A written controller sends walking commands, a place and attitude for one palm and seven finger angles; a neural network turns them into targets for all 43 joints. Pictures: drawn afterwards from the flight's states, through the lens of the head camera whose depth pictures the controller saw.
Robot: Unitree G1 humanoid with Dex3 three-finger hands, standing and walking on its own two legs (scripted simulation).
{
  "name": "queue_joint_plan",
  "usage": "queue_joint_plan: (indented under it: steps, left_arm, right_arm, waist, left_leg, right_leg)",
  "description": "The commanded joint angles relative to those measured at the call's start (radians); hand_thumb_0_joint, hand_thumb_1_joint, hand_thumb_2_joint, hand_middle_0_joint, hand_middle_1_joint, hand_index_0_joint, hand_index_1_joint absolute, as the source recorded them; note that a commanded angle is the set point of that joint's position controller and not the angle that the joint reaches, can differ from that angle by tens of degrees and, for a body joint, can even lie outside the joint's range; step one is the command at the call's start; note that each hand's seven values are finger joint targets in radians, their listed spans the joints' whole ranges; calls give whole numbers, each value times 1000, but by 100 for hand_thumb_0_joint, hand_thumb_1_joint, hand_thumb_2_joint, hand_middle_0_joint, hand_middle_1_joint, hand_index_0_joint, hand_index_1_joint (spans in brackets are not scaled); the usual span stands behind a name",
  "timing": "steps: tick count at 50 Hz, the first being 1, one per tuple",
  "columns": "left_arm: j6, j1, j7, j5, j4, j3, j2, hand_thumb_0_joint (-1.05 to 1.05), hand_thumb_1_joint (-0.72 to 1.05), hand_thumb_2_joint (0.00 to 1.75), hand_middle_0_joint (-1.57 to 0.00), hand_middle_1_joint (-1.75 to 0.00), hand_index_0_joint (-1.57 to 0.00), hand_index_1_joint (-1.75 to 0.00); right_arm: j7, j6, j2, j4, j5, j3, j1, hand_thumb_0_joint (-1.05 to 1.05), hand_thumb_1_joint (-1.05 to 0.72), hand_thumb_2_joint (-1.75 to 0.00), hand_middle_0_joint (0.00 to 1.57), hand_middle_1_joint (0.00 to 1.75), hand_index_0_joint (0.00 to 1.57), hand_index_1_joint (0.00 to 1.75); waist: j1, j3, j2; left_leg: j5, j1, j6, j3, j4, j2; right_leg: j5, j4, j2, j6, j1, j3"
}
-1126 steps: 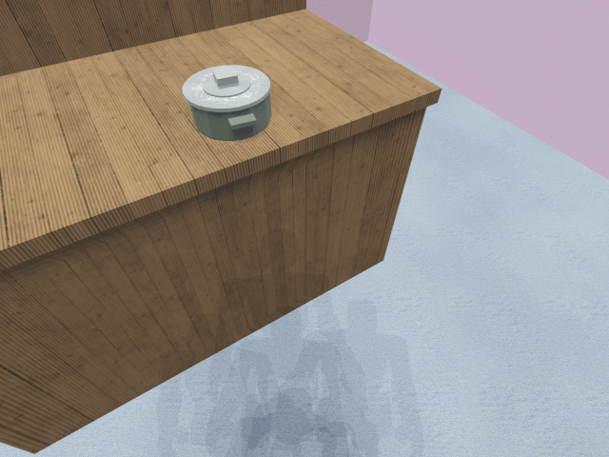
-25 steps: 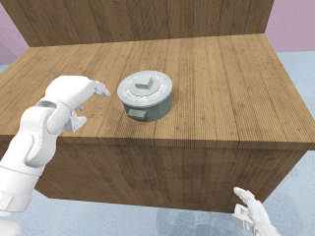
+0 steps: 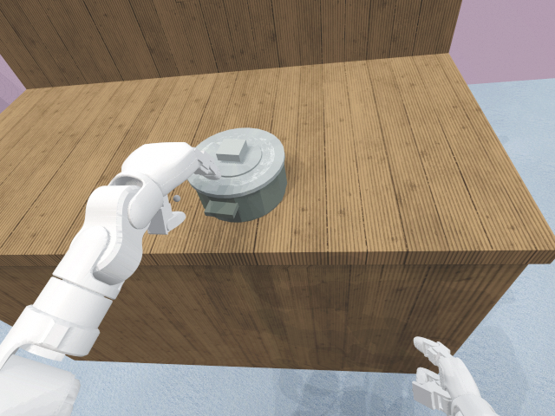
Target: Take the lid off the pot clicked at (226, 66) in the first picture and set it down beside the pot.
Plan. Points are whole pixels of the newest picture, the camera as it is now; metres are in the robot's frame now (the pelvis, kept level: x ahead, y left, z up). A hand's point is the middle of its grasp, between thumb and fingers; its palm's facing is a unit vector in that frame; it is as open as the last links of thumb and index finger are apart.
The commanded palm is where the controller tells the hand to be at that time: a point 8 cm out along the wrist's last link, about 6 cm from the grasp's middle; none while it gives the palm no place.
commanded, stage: move the open hand above the knob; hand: left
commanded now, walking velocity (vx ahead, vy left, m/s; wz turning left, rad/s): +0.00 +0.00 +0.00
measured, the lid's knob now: (232, 149) +0.52 +0.12 +0.11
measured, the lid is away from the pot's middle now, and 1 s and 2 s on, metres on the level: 0.00 0.00 0.00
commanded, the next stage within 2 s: lower the open fingers around the knob in 1.78 s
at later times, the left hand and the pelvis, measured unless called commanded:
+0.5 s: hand (188, 133) +0.45 +0.15 +0.20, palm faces -0.12 -0.08 -0.99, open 10.0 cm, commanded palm +0.43 +0.15 +0.24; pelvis +0.01 +0.00 +0.00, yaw -1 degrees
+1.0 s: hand (231, 124) +0.49 +0.10 +0.18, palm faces -0.24 -0.03 -0.97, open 10.0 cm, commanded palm +0.48 +0.13 +0.24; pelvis +0.02 +0.01 +0.00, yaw -1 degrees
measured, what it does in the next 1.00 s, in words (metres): stands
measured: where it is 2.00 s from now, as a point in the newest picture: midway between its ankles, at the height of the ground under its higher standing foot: outside the picture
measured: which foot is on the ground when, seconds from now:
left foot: down 0.00-1.00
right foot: down 0.00-1.00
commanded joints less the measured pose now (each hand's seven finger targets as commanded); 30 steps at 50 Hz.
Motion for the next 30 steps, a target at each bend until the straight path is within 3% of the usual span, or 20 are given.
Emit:
queue_joint_plan:
  steps: [1, 4, 5, 7, 9, 11, 13, 14, 15, 16, 17, 19, 21, 22, 24, 25, 27, 28, 29, 30]
  left_arm:
    - [-26, -818, 107, 96, -139, 366, 535, 0, -34, 155, -85, -8, -85, -8]
    - [10, -567, 109, 25, 112, 284, 333, 0, -34, 155, -85, -8, -85, -8]
    - [17, -475, 94, 14, 167, 220, 245, 0, -34, 155, -85, -8, -85, -8]
    - [29, -296, 58, -14, 186, 64, 44, 0, -34, 155, -85, -8, -85, -8]
    - [43, -319, 28, -15, 120, -77, -110, 0, -34, 155, -85, -8, -85, -8]
    - [44, -513, 28, 28, 14, -5, 44, 0, -34, 155, -85, -8, -85, -8]
    - [24, -851, 52, 69, -128, 143, 289, 0, -34, 155, -85, -8, -85, -8]
    - [7, -974, 74, 61, -159, 249, 429, 0, -34, 155, -85, -8, -85, -8]
    - [-7, -1090, 84, 91, -151, 274, 481, 0, -34, 155, -85, -8, -85, -8]
    - [-14, -1072, 97, 92, -58, 287, 478, 0, -34, 155, -85, -8, -85, -8]
    - [-11, -1013, 106, 85, 45, 268, 434, 0, -34, 155, -85, -8, -85, -8]
    - [22, -833, 121, 50, 267, 210, 290, 0, -34, 155, -85, -8, -85, -8]
    - [55, -664, 109, 32, 419, 88, 105, 0, -34, 155, -85, -8, -85, -8]
    - [62, -565, 102, 29, 472, 61, 59, 0, -34, 155, -85, -8, -85, -8]
    - [68, -497, 74, 29, 439, -48, -74, 0, -34, 155, -85, -8, -85, -8]
    - [72, -587, 61, 48, 362, -83, -81, 0, -34, 155, -85, -8, -85, -8]
    - [70, -840, 58, 76, 220, -42, 20, 0, -34, 155, -85, -8, -85, -8]
    - [61, -1010, 64, 87, 147, 25, 132, 0, -34, 155, -85, -8, -85, -8]
    - [42, -1139, 72, 69, 77, 66, 198, 0, -34, 155, -85, -8, -85, -8]
    - [28, -1256, 84, 86, 84, 159, 328, 0, -34, 155, -85, -8, -85, -8]
  right_arm:
    - [-42, -95, -59, -110, -11, -23, -113, 0, -90, -90, 20, 30, 20, 30]
    - [-21, -76, -74, -99, 1, -35, -81, 0, -90, -90, 20, 30, 20, 30]
    - [-14, -69, -63, -106, -1, -26, -92, 0, -90, -90, 20, 30, 20, 30]
    - [5, -53, -71, -146, 17, -34, -116, 0, -90, -90, 20, 30, 20, 30]
    - [22, -32, -75, -169, 27, -47, -136, 0, -90, -90, 20, 30, 20, 30]
    - [15, -18, -84, -172, 26, -46, -148, 0, -90, -90, 20, 30, 20, 30]
    - [-14, -37, -83, -162, 14, -41, -142, 0, -90, -90, 20, 30, 20, 30]
    - [-29, -54, -96, -139, 4, -42, -125, 0, -90, -90, 20, 30, 20, 30]
    - [-41, -83, -75, -113, 0, -35, -87, 0, -90, -90, 20, 30, 20, 30]
    - [-53, -98, -67, -94, -3, -34, -58, 0, -90, -90, 20, 30, 20, 30]
    - [-57, -99, -61, -76, -2, -30, -37, 0, -90, -90, 20, 30, 20, 30]
    - [-45, -79, -76, -51, 3, -38, -6, 0, -90, -90, 20, 30, 20, 30]
    - [-22, -62, -75, -55, 6, -33, -22, 0, -90, -90, 20, 30, 20, 30]
    - [-13, -53, -82, -69, 13, -35, -31, 0, -90, -90, 20, 30, 20, 30]
    - [5, -38, -87, -112, 23, -44, -56, 0, -90, -90, 20, 30, 20, 30]
    - [11, -25, -87, -117, 22, -44, -73, 0, -90, -90, 20, 30, 20, 30]
    - [0, -18, -86, -124, 16, -50, -81, 0, -90, -90, 20, 30, 20, 30]
    - [-13, -28, -86, -115, 14, -51, -72, 0, -90, -90, 20, 30, 20, 30]
    - [-26, -46, -89, -112, 8, -51, -63, 0, -90, -90, 20, 30, 20, 30]
    - [-40, -73, -87, -89, 3, -51, -19, 0, -90, -90, 20, 30, 20, 30]
  waist:
    - [8, -483, -47]
    - [10, -383, -79]
    - [20, -352, -150]
    - [1, -272, -193]
    - [-41, -245, -202]
    - [-47, -298, -194]
    - [-46, -414, -138]
    - [-44, -459, -101]
    - [-41, -540, -61]
    - [-37, -538, -69]
    - [-35, -510, -87]
    - [-30, -422, -104]
    - [-22, -310, -171]
    - [-21, -266, -218]
    - [-37, -275, -219]
    - [-49, -306, -205]
    - [-70, -380, -187]
    - [-79, -431, -160]
    - [-90, -475, -140]
    - [-85, -547, -127]
  left_leg:
    - [300, 195, 25, -98, -2, -27]
    - [306, 149, 14, -80, -4, -21]
    - [291, 113, 8, -65, -11, -23]
    - [240, 83, 7, -45, -8, -20]
    - [225, 111, 18, -39, 10, -17]
    - [195, 127, 25, -43, -3, -14]
    - [201, 175, 36, -68, 1, -32]
    - [205, 193, 40, -81, 13, -33]
    - [250, 230, 39, -94, 9, -37]
    - [280, 237, 39, -95, 8, -33]
    - [288, 221, 35, -91, -1, -28]
    - [279, 167, 24, -80, -11, -23]
    - [241, 93, 9, -69, -24, -18]
    - [212, 70, 7, -58, -21, -14]
    - [225, 80, 13, -49, -2, -18]
    - [223, 95, 14, -44, -4, -16]
    - [207, 137, 31, -57, 3, -23]
    - [203, 167, 38, -65, 3, -28]
    - [211, 191, 45, -80, 11, -32]
    - [221, 219, 50, -90, 9, -38]
  right_leg:
    - [395, -27, 13, -4, 151, 91]
    - [400, -48, 12, -5, 111, 74]
    - [401, -46, 3, 3, 102, 69]
    - [387, -55, -1, 15, 50, 59]
    - [366, -71, 3, 12, -11, 52]
    - [324, -76, 5, 13, 6, 58]
    - [342, -56, 9, 10, 71, 82]
    - [364, -51, 7, 7, 98, 94]
    - [400, -31, 16, 6, 129, 99]
    - [420, -29, 19, 2, 132, 94]
    - [420, -33, 19, 2, 124, 86]
    - [399, -45, 19, -3, 92, 65]
    - [356, -47, 12, 3, 27, 51]
    - [340, -52, 11, 8, 8, 46]
    - [364, -52, 9, 7, 2, 47]
    - [359, -55, 6, 9, -2, 48]
    - [348, -59, 7, 8, 13, 63]
    - [358, -58, 9, 8, 38, 76]
    - [380, -57, 11, 6, 58, 82]
    - [408, -50, 20, 9, 99, 97]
